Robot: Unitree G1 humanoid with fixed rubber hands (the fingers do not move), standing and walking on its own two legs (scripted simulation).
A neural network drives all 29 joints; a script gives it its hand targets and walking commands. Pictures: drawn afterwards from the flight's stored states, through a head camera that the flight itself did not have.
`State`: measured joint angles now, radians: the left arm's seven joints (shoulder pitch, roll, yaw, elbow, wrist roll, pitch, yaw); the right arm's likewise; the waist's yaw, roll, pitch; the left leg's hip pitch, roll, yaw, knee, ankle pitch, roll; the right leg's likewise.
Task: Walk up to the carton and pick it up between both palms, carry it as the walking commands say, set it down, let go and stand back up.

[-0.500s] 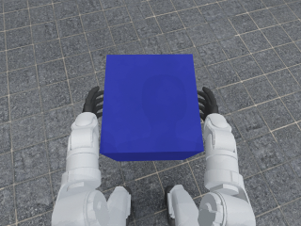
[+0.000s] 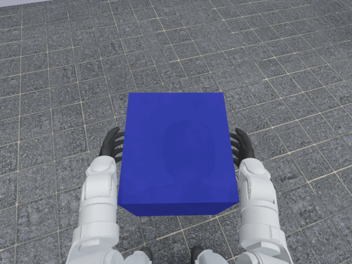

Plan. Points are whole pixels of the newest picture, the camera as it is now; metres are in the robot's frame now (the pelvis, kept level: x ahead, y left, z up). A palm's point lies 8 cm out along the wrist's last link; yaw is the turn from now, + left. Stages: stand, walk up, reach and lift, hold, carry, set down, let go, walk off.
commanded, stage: reach and lift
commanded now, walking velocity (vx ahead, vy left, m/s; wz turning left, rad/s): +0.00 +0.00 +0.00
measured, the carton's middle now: (176, 159) +0.37 +0.00 -0.09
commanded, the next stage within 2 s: hold in 1.60 s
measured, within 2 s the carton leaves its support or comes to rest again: neither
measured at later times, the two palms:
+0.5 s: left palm (99, 157) +0.32 +0.16 +0.05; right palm (257, 157) +0.32 -0.17 +0.05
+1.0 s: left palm (92, 163) +0.30 +0.17 +0.06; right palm (257, 162) +0.30 -0.16 +0.06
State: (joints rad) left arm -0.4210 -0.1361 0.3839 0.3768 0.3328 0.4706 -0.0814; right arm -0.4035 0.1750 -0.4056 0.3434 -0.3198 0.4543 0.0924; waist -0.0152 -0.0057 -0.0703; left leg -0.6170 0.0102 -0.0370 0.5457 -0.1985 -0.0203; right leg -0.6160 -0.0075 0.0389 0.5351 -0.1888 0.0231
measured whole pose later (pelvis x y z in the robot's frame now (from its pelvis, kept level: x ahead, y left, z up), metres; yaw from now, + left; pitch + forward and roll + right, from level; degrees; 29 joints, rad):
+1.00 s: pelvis +0.01 +0.00 +0.02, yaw +0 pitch -6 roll +0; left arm -0.26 -0.14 0.27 0.18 0.29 0.73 -0.06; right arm -0.25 0.15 -0.27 0.16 -0.28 0.72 0.08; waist 0.00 0.00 0.07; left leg -0.05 0.01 -0.04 0.31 -0.16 -0.02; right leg -0.05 -0.02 0.04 0.31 -0.15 0.03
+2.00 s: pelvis +0.01 +0.00 +0.02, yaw +0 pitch -7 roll +0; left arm -0.19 -0.14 0.22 0.12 0.27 0.75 -0.05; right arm -0.18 0.14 -0.22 0.10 -0.26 0.74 0.07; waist -0.01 0.00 0.06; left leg -0.04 0.01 -0.04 0.31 -0.16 -0.02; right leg -0.04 -0.02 0.03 0.31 -0.15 0.02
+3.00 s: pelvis +0.01 +0.00 +0.02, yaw +1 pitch -6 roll +0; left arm -0.18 -0.14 0.21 0.10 0.26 0.76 -0.04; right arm -0.17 0.13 -0.21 0.08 -0.25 0.74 0.06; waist 0.00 0.00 0.06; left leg -0.04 0.01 -0.05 0.31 -0.16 -0.02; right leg -0.04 -0.02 0.03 0.30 -0.15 0.02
